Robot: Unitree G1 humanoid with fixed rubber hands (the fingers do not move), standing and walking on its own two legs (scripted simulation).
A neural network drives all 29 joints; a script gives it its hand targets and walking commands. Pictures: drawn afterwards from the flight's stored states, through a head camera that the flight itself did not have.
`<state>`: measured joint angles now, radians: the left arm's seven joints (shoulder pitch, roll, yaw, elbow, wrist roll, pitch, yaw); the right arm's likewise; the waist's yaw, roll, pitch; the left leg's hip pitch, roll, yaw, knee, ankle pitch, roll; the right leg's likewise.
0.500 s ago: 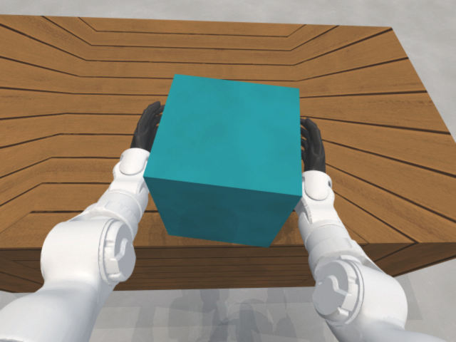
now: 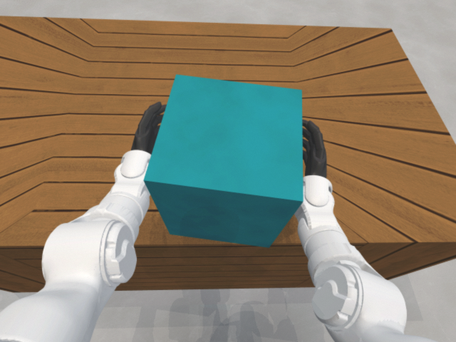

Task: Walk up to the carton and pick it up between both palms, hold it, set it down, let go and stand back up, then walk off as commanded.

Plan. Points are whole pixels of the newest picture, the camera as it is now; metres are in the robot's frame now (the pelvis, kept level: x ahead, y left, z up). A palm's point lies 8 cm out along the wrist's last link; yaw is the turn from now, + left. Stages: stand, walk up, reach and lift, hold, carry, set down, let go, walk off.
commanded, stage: reach and lift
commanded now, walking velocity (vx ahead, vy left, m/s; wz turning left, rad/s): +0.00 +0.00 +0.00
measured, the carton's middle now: (227, 170) +0.43 +0.03 +0.01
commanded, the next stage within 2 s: none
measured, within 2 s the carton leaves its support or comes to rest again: leaves its support in 0.90 s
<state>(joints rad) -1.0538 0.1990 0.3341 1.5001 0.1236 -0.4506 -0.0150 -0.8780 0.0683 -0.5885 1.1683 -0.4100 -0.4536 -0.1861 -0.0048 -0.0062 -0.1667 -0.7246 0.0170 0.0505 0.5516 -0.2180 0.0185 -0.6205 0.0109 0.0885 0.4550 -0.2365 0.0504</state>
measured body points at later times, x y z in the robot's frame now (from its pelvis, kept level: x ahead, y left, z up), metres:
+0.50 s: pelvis -0.02 -0.01 +0.00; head +0.09 +0.01 +0.44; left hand +0.44 +0.16 +0.04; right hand +0.42 -0.14 +0.03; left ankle +0.00 +0.09 -0.73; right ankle -0.03 -0.16 -0.73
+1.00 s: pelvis -0.03 +0.00 +0.00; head +0.05 +0.01 +0.44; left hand +0.42 +0.16 +0.05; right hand +0.40 -0.14 +0.05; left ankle +0.00 +0.09 -0.73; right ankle -0.03 -0.16 -0.73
